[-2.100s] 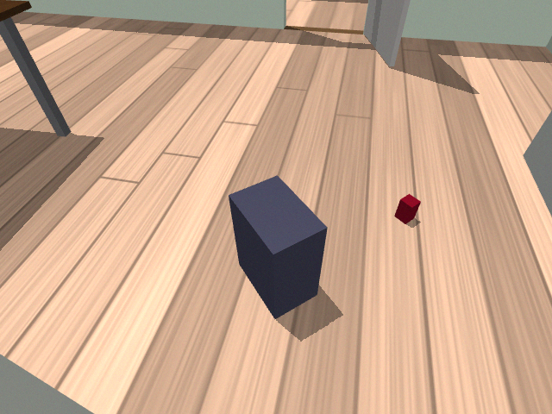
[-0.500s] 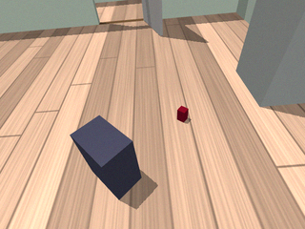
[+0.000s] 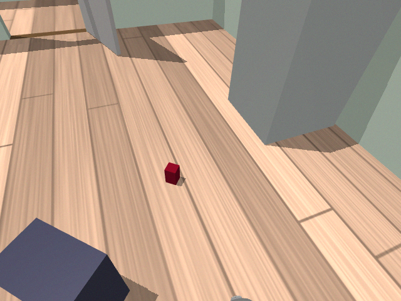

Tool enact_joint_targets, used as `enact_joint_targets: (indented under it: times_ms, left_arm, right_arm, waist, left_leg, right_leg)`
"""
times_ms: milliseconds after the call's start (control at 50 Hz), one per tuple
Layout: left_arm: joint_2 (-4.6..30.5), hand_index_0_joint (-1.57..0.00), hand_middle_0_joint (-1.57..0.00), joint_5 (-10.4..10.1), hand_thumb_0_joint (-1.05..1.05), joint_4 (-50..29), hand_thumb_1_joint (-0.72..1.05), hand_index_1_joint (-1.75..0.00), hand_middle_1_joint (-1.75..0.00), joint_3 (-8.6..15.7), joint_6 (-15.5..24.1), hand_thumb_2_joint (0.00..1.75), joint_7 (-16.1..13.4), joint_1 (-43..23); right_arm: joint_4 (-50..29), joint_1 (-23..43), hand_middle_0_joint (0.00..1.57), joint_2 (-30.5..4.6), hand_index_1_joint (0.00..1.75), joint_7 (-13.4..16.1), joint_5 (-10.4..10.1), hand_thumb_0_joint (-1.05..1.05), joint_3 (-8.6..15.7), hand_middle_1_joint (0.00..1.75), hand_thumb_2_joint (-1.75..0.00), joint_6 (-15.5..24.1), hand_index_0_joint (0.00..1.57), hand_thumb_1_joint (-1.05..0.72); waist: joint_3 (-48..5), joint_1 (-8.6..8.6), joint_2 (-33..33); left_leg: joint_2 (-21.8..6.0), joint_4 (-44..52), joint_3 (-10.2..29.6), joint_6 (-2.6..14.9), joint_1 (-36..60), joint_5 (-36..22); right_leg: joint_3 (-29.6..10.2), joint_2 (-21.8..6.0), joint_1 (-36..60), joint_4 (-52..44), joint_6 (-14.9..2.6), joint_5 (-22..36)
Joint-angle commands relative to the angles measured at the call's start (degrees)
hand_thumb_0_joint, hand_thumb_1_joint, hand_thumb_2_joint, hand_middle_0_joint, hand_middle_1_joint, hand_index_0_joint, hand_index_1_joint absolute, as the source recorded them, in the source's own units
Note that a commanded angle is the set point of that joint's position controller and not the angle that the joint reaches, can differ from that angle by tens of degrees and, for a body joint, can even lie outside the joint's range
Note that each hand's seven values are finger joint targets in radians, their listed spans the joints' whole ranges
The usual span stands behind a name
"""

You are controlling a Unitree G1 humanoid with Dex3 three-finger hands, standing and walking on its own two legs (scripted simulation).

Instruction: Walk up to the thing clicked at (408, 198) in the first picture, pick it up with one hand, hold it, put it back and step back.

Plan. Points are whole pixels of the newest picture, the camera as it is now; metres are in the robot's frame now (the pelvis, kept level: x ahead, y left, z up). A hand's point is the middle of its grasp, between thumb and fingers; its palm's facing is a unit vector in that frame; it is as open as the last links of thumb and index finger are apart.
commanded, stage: walk up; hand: left
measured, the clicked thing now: (172, 173) +1.01 +0.08 -0.72
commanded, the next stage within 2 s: none
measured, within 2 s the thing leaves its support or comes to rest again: neither
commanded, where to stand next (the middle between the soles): +0.60 -0.10 m, yaw -8 degrees
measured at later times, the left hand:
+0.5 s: hand (112, 262) +0.29 +0.20 -0.13, palm faces -0.13 -0.92 -0.38, open 7.4 cm
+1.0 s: hand (130, 183) +0.52 +0.18 -0.13, palm faces -0.23 -0.89 -0.40, open 7.4 cm
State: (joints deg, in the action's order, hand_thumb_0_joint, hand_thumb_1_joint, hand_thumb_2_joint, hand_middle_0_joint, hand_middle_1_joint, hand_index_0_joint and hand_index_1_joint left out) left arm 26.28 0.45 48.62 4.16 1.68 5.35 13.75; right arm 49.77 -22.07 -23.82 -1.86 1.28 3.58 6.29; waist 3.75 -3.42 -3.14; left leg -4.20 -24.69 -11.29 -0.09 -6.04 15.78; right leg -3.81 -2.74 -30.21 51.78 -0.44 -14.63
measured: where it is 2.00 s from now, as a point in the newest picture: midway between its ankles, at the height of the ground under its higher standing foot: (205, 245)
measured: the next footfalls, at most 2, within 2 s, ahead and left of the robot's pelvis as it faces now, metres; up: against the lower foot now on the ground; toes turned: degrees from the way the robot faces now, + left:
right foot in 0.16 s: +0.23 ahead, -0.16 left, +0.00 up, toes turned -6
left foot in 0.62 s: +0.43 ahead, +0.06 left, +0.00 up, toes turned -2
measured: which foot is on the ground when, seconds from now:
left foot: down 0.00-0.20, up 0.22-0.60, down 0.62-1.00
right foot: up 0.00-0.14, down 0.16-0.66, up 0.68-1.00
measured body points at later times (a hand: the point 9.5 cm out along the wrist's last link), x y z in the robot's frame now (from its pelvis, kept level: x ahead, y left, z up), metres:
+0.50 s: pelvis +0.21 -0.06 +0.00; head +0.22 -0.09 +0.44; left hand +0.29 +0.24 -0.10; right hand +0.26 -0.39 -0.12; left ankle +0.33 +0.09 -0.70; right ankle +0.19 -0.16 -0.74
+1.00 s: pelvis +0.39 -0.08 -0.01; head +0.40 -0.09 +0.44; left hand +0.53 +0.23 -0.11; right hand +0.37 -0.40 -0.12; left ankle +0.39 +0.06 -0.74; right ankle +0.48 -0.23 -0.72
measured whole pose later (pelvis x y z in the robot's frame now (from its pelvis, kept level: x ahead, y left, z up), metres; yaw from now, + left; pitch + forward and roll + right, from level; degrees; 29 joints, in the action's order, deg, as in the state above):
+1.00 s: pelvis +0.39 -0.08 -0.01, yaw -11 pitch -3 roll +2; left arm 24.5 0.6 50.0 3.2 3.6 3.9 16.3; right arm 47.2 -20.9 -24.4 -3.4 0.6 2.9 3.1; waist 4.2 -2.0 -0.1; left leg -3.5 -30.0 -7.3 -0.1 -7.4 19.2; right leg 0.6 -4.2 -25.5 38.6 -0.3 -12.6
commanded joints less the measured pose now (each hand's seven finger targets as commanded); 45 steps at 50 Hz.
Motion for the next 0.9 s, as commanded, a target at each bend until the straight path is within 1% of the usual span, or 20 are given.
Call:
enact_joint_targets:
  times_ms: [0,100,140,160,180,200,260,320,440,480,520,580,600,620,640,660,680,720,760,880]
  left_arm:
    - [6.12,-0.2,-0.2,-0.14,0.0,-6.49,0.9,-0.3,-0.3,1.62,0.95,0.9,0.57,-6.22]
    - [6.77,-0.2,-0.2,-0.03,0.0,-4.08,0.9,-0.3,-0.3,2.22,1.0,0.9,0.31,-3.99]
    - [11.22,-0.2,-0.2,0.22,0.0,-0.5,0.9,-0.3,-0.3,4.38,1.79,0.9,-0.98,6.75]
    - [16.02,-0.2,-0.2,0.44,0.0,-0.07,0.9,-0.3,-0.3,6.25,2.19,0.9,-2.09,12.27]
    - [19.0,-0.2,-0.2,-0.14,0.0,-2.12,0.9,-0.3,-0.3,6.29,2.46,0.9,-2.58,10.83]
    - [18.99,-0.2,-0.2,-1.12,0.0,-2.67,0.9,-0.3,-0.3,6.24,2.12,0.9,-2.66,7.98]
    - [13.39,-0.2,-0.2,-2.03,0.0,-3.85,0.9,-0.3,-0.3,4.34,2.3,0.9,-3.7,3.52]
    - [11.26,-0.2,-0.2,-1.28,0.0,-4.28,0.9,-0.3,-0.3,3.37,3.25,0.9,-3.7,2.65]
    - [12.22,-0.2,-0.2,-0.13,0.0,-5.8,0.9,-0.3,-0.3,3.55,4.33,0.9,-3.55,4.53]
    - [12.18,-0.2,-0.2,0.12,0.0,-5.78,0.9,-0.3,-0.3,3.39,4.44,0.9,-3.45,5.8]
    - [12.48,-0.2,-0.2,-0.12,0.0,-5.99,0.9,-0.3,-0.3,3.21,4.41,0.9,-3.49,4.89]
    - [10.95,-0.2,-0.2,-0.22,0.0,-6.1,0.9,-0.3,-0.3,2.15,4.18,0.9,-3.66,4.04]
    - [8.3,-0.2,-0.2,-0.44,0.0,-6.21,0.9,-0.3,-0.3,1.08,4.2,0.9,-3.66,6.25]
    - [3.29,-0.2,-0.2,-1.31,0.0,-6.38,0.9,-0.3,-0.3,-0.36,4.39,0.9,-3.7,10.5]
    - [7.05,-0.2,-0.2,-1.05,0.0,-4.76,0.9,-0.3,-0.3,0.5,3.73,0.9,-4.34,10.96]
    - [11.56,-0.2,-0.2,-0.47,0.0,-3.95,0.9,-0.3,-0.3,1.43,3.32,0.9,-4.9,9.95]
    - [12.21,-0.2,-0.2,-0.11,0.0,-3.82,0.9,-0.3,-0.3,1.21,3.57,0.9,-4.94,7.12]
    - [10.63,-0.2,-0.2,-0.65,0.0,-2.15,0.9,-0.3,-0.3,1.4,3.47,0.9,-4.33,8.36]
    - [9.04,-0.2,-0.2,-1.05,0.0,-1.48,0.9,-0.3,-0.3,1.31,2.96,0.9,-3.65,9.91]
    - [8.03,-0.2,-0.2,-0.14,0.0,-3.0,0.9,-0.3,-0.3,1.94,2.61,0.9,-2.06,3.4]
  right_arm:
    - [-5.04,1.11,0.2,-16.41,0.3,0.64,-0.29,0.0,4.51,0.3,-0.9,1.26,0.2,-0.9]
    - [-5.78,2.67,0.2,-17.06,0.3,0.75,-0.48,0.0,4.51,0.3,-0.9,-0.37,0.2,-0.9]
    - [-6.35,1.3,0.2,-13.08,0.3,0.63,-0.32,0.0,2.87,0.3,-0.9,-0.85,0.2,-0.9]
    - [-6.99,-2.36,0.2,-8.6,0.3,0.61,-0.69,0.0,1.15,0.3,-0.9,-0.89,0.2,-0.9]
    - [-7.22,-3.07,0.2,-9.89,0.3,0.6,-1.27,0.0,1.0,0.3,-0.9,-1.4,0.2,-0.9]
    - [-6.33,-0.87,0.2,-14.89,0.3,1.1,-0.96,0.0,2.25,0.3,-0.9,-1.79,0.2,-0.9]
    - [-3.75,-0.04,0.2,-12.9,0.3,0.89,-1.92,0.0,1.95,0.3,-0.9,-1.97,0.2,-0.9]
    - [-3.38,-1.89,0.2,-11.19,0.3,0.23,-0.75,0.0,1.87,0.3,-0.9,-2.86,0.2,-0.9]
    - [-5.94,6.02,0.2,-10.48,0.3,-1.28,0.39,0.0,2.76,0.3,-0.9,-2.92,0.2,-0.9]
    - [-6.6,9.1,0.2,-9.99,0.3,-1.61,0.44,0.0,2.83,0.3,-0.9,-2.07,0.2,-0.9]
    - [-6.58,8.98,0.2,-9.83,0.3,-1.56,0.48,0.0,3.05,0.3,-0.9,-1.17,0.2,-0.9]
    - [-3.8,1.06,0.2,-11.14,0.3,-0.99,0.53,0.0,4.24,0.3,-0.9,-0.34,0.2,-0.9]
    - [-2.73,-3.35,0.2,-13.88,0.3,-0.47,0.81,0.0,5.17,0.3,-0.9,0.08,0.2,-0.9]
    - [-3.73,-4.91,0.2,-17.97,0.3,-0.09,1.52,0.0,6.13,0.3,-0.9,0.44,0.2,-0.9]
    - [-5.15,-3.54,0.2,-18.37,0.3,0.21,0.48,0.0,5.93,0.3,-0.9,0.24,0.2,-0.9]
    - [-4.9,-2.45,0.2,-19.29,0.3,-0.05,-0.76,0.0,6.41,0.3,-0.9,-0.16,0.2,-0.9]
    - [-5.03,-1.56,0.2,-16.87,0.3,0.08,-1.13,0.0,5.67,0.3,-0.9,-0.46,0.2,-0.9]
    - [-5.84,0.91,0.2,-13.62,0.3,0.41,-1.25,0.0,3.96,0.3,-0.9,-0.35,0.2,-0.9]
    - [-5.73,2.26,0.2,-13.56,0.3,0.35,-1.34,0.0,3.56,0.3,-0.9,-0.05,0.2,-0.9]
    - [-7.49,3.33,0.2,-15.47,0.3,-0.54,-0.86,0.0,4.0,0.3,-0.9,-0.85,0.2,-0.9]
  waist:
    - [0.72,0.0,10.81]
    - [-1.89,2.12,8.87]
    - [-8.55,8.03,-3.08]
    - [-11.49,10.1,-15.63]
    - [-9.43,9.25,-16.24]
    - [-7.46,9.31,-11.21]
    - [-2.38,5.59,-4.85]
    - [-1.94,3.3,-5.57]
    - [1.79,5.4,-4.62]
    - [1.72,6.33,-3.89]
    - [0.5,5.32,-3.69]
    - [-3.9,-0.1,2.18]
    - [-7.31,-1.84,10.42]
    - [-11.94,-1.23,22.71]
    - [-7.9,-0.34,15.09]
    - [-6.38,-0.63,13.65]
    - [-2.9,-0.42,9.42]
    - [0.48,1.54,9.05]
    - [1.01,3.04,12.08]
    - [3.33,1.78,14.14]
  left_leg:
    - [-11.68,8.92,6.25,9.99,1.88,-14.18]
    - [-12.23,1.21,4.48,8.6,-2.61,-9.19]
    - [-7.14,-20.53,1.03,6.24,-9.33,-13.36]
    - [-1.49,-34.22,1.25,3.74,-19.97,0.48]
    - [3.59,-42.39,4.52,1.64,-31.8,12.92]
    - [-0.4,-45.4,9.73,1.54,-31.46,14.06]
    - [-3.4,-42.37,13.53,2.23,-26.59,5.33]
    - [-3.06,-37.31,11.1,1.34,-21.0,1.82]
    - [-4.16,-21.89,10.33,-0.85,-23.51,-2.97]
    - [-3.44,-16.36,10.29,-0.58,-21.25,-4.24]
    - [-2.52,-12.29,10.07,0.28,-16.2,-4.39]
    - [1.54,-5.11,7.24,2.15,1.21,-5.35]
    - [-1.36,-0.34,12.17,4.32,8.81,0.23]
    - [-15.22,4.39,32.33,8.54,16.93,6.12]
    - [-21.4,11.09,44.83,12.7,13.53,15.28]
    - [-23.7,9.67,46.8,16.64,12.29,14.94]
    - [-21.17,9.88,40.72,15.79,7.59,7.34]
    - [-14.55,9.74,25.7,10.67,1.1,-6.29]
    - [-11.4,8.6,18.09,10.16,-3.15,-11.94]
    - [-11.15,11.93,14.98,13.17,-9.01,5.77]
  right_leg:
    - [4.3,-1.68,-0.62,-11.9,-0.39,3.44]
    - [8.58,0.8,14.06,-19.35,-2.1,6.98]
    - [7.46,3.15,31.8,-22.42,-3.63,2.85]
    - [-9.85,-5.85,39.87,-26.78,-6.09,-7.97]
    - [-34.01,-17.81,41.89,-35.45,-12.65,-11.53]
    - [-37.25,-20.13,37.11,-35.77,-16.55,-12.63]
    - [-17.09,-11.51,25.94,-32.74,-11.72,9.47]
    - [-8.39,-7.29,18.04,-32.46,-10.93,17.41]
    - [-10.12,-8.37,14.22,-37.69,-12.81,-6.41]
    - [-9.83,-8.82,14.32,-35.96,-12.47,-3.18]
    - [-9.72,-9.92,13.54,-33.11,-11.99,1.57]
    - [-5.48,-6.75,8.12,-21.01,-8.64,7.97]
    - [-1.55,-2.16,4.98,-7.75,-6.74,9.83]
    - [2.49,4.35,-3.77,5.87,-3.06,-5.25]
    - [2.0,6.88,-9.64,10.85,-2.39,-14.15]
    - [-0.65,3.4,-10.77,15.66,-2.89,-15.47]
    - [-2.61,2.51,-10.31,16.42,-2.61,-13.05]
    - [-3.36,0.78,-4.79,11.63,-2.29,-7.28]
    - [-0.02,-0.09,-1.27,8.14,-1.3,-4.57]
    - [5.27,-2.0,3.89,-9.64,0.92,0.26]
